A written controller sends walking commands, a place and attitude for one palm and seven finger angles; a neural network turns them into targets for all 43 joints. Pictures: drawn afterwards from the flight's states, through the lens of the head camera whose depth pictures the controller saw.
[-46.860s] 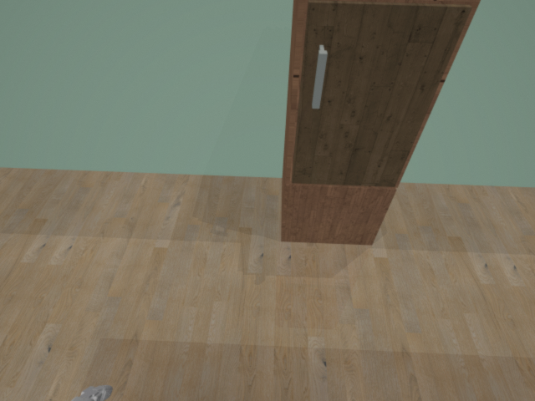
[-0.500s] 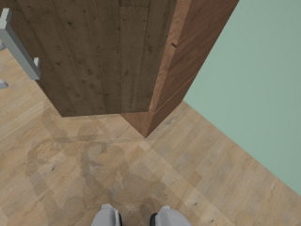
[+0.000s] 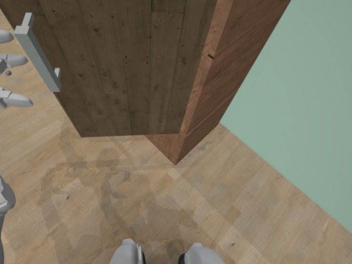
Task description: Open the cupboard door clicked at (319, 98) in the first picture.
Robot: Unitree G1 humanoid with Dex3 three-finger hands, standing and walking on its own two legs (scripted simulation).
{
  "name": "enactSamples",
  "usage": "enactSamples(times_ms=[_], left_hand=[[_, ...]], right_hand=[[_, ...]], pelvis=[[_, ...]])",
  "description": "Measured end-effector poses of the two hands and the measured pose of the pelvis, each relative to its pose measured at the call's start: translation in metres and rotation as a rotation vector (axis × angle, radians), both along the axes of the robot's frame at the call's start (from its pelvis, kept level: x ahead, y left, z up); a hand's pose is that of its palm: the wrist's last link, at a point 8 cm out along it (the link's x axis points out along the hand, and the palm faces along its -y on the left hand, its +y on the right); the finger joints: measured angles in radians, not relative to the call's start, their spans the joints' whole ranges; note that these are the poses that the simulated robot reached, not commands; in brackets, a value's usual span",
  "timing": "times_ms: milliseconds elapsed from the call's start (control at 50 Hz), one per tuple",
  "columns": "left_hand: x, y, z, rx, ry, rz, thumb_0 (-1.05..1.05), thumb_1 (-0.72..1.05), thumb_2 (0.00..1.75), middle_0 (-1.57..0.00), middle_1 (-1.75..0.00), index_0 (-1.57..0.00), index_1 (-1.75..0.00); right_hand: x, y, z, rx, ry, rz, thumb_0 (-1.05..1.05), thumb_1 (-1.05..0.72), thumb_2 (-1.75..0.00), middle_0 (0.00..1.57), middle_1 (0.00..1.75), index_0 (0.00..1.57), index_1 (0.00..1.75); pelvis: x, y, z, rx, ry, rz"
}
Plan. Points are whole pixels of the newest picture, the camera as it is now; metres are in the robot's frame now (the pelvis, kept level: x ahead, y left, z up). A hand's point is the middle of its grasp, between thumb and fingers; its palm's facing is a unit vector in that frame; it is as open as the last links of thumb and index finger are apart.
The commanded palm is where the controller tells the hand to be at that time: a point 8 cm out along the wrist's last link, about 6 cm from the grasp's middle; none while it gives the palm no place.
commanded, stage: move the hooked fingers beside the handle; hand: left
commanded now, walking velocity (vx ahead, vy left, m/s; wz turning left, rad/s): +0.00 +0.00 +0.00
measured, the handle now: (43, 56) +0.52 +0.25 +0.11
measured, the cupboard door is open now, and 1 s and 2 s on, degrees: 50 50 49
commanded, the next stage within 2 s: slide the fingers in behind the handle in 0.18 s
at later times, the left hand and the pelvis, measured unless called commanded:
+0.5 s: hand (12, 70) +0.48 +0.29 +0.11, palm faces +0.03 -1.00 +0.02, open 14.0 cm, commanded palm +0.46 +0.33 +0.11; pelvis -0.01 -0.01 +0.00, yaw +0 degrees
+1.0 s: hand (31, 73) +0.48 +0.26 +0.11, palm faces +0.01 -1.00 +0.02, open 14.1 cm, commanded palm +0.46 +0.30 +0.11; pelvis +0.00 +0.00 +0.00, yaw +1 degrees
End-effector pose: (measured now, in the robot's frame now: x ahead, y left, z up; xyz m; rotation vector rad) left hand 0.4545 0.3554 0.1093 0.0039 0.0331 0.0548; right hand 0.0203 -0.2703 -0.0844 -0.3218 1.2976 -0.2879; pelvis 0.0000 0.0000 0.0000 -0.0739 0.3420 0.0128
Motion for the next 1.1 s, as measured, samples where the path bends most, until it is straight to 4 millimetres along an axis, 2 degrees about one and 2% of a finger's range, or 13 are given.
enactSamples(times_ms=[120,240,420,560,860,980,1100], left_hand=[[-0.001,0.001,0.012,-0.011,-0.029,0.000,-0.01,-0.50,0.30,-0.30,-1.20,-0.30,-1.20],[-0.004,0.000,0.004,-0.007,0.050,-0.019,-0.01,-0.50,0.30,-0.30,-1.20,-0.30,-1.20],[0.000,-0.006,0.007,-0.010,-0.028,-0.019,-0.01,-0.50,0.30,-0.30,-1.20,-0.30,-1.20],[0.001,-0.010,0.004,-0.016,0.005,-0.017,-0.01,-0.50,0.30,-0.30,-1.20,-0.29,-1.21],[-0.003,-0.019,0.002,-0.004,-0.013,-0.007,-0.01,-0.50,0.30,-0.30,-1.20,-0.27,-1.21],[0.001,-0.038,0.000,-0.012,-0.011,-0.048,-0.01,-0.51,0.30,-0.30,-1.20,-0.28,-1.21],[0.006,-0.048,-0.002,-0.015,-0.007,-0.018,-0.01,-0.51,0.30,-0.30,-1.20,-0.29,-1.22]], right_hand=[[-0.015,-0.005,0.000,-0.004,0.026,-0.023,0.00,-0.90,-0.90,0.21,0.30,0.20,0.30],[-0.029,-0.009,0.000,-0.010,0.061,-0.034,0.00,-0.90,-0.90,0.21,0.30,0.20,0.30],[-0.039,-0.015,0.002,-0.024,0.081,-0.049,0.00,-0.90,-0.90,0.21,0.30,0.20,0.30],[-0.032,-0.012,0.001,-0.012,0.067,-0.044,0.00,-0.90,-0.90,0.21,0.30,0.20,0.30],[-0.004,-0.002,-0.003,0.019,0.016,-0.002,0.00,-0.90,-0.90,0.21,0.30,0.20,0.30],[0.003,-0.001,-0.005,0.026,0.003,0.007,0.00,-0.90,-0.90,0.21,0.30,0.20,0.30],[0.003,0.000,-0.006,0.034,-0.013,0.005,0.00,-0.90,-0.90,0.21,0.30,0.20,0.30]], pelvis=[[-0.002,-0.004,0.000,0.000,-0.006,0.001],[-0.005,-0.006,-0.001,0.001,-0.002,0.002],[-0.006,-0.010,-0.003,-0.001,0.006,-0.002],[-0.004,-0.009,-0.001,0.000,0.004,-0.001],[0.002,-0.005,0.001,0.002,-0.012,0.012],[0.003,-0.004,0.002,0.004,-0.019,0.016],[0.002,-0.005,0.002,0.009,-0.020,0.012]])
